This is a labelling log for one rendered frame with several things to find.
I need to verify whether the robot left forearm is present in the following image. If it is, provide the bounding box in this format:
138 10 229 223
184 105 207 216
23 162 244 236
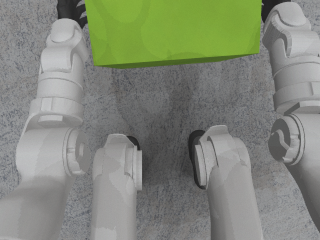
15 18 90 174

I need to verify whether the right robot thigh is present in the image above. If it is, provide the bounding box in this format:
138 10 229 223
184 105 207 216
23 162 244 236
194 133 264 240

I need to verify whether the robot left hand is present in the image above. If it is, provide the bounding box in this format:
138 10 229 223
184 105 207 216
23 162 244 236
56 0 88 30

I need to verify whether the carton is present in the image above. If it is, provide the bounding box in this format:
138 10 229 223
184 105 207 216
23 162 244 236
84 0 262 69

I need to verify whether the robot left upper arm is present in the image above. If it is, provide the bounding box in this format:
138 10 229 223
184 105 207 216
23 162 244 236
0 127 91 240

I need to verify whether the robot right forearm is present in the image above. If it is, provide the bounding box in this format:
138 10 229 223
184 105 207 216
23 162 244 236
262 1 320 115

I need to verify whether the robot right upper arm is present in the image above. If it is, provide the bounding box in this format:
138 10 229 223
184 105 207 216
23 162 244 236
268 113 320 233

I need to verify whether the robot right hand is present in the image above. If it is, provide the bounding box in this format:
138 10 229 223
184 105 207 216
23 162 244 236
261 0 291 23

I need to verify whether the robot right foot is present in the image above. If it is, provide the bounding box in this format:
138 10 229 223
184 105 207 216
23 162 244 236
188 130 206 190

